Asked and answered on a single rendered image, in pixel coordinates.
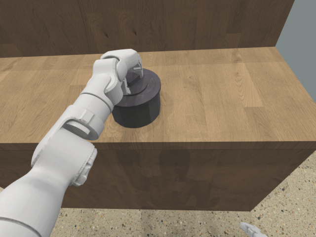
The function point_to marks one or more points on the left robot forearm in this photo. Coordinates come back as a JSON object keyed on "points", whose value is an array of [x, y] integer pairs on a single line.
{"points": [[86, 117]]}

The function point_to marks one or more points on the lid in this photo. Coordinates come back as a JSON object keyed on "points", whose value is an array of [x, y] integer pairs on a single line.
{"points": [[142, 92]]}

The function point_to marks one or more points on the pot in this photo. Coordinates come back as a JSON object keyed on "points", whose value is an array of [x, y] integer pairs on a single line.
{"points": [[137, 117]]}

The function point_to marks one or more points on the robot right hand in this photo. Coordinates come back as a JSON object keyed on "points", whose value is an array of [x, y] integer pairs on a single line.
{"points": [[251, 230]]}

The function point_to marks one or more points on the table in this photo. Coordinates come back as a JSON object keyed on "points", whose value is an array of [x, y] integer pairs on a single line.
{"points": [[234, 120]]}

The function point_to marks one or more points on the knob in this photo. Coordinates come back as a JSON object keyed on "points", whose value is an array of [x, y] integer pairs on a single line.
{"points": [[132, 78]]}

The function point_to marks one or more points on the robot left upper arm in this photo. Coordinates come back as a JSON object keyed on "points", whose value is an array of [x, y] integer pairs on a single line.
{"points": [[29, 207]]}

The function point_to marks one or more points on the robot left hand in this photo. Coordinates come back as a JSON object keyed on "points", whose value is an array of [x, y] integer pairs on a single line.
{"points": [[132, 60]]}

